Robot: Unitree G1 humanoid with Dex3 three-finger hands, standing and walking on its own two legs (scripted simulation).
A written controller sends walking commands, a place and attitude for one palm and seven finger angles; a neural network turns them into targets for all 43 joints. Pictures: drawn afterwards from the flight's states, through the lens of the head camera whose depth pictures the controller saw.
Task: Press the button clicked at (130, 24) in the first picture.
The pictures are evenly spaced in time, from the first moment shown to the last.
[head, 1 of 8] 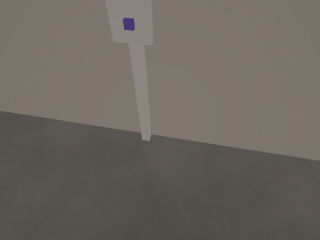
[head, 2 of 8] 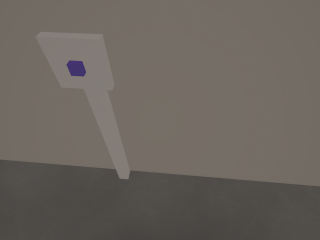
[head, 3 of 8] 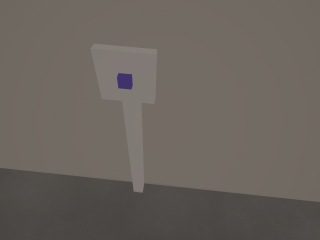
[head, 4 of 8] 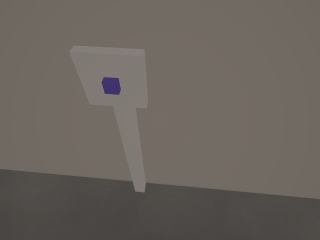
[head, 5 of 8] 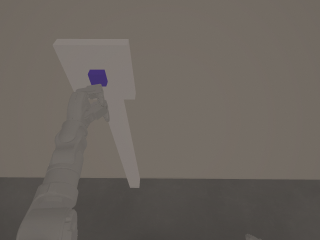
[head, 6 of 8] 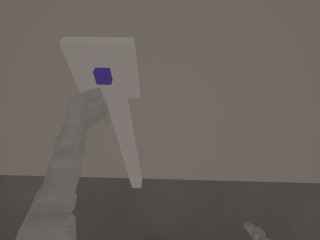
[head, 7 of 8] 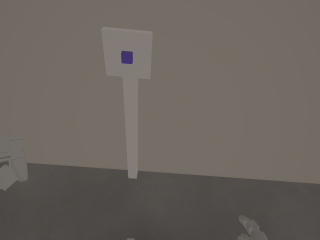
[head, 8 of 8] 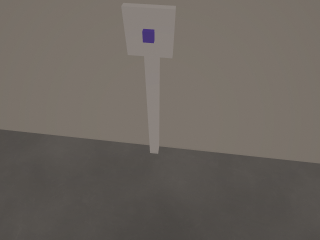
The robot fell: no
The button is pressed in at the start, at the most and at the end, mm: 0 7 0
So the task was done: yes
